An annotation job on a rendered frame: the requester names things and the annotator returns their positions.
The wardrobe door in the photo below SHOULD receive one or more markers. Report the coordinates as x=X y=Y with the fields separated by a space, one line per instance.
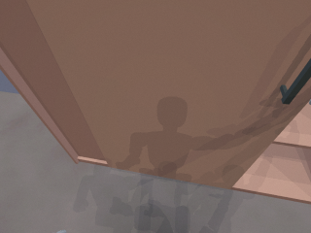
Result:
x=187 y=90
x=23 y=42

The handle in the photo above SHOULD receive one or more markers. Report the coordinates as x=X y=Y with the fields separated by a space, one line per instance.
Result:
x=288 y=95

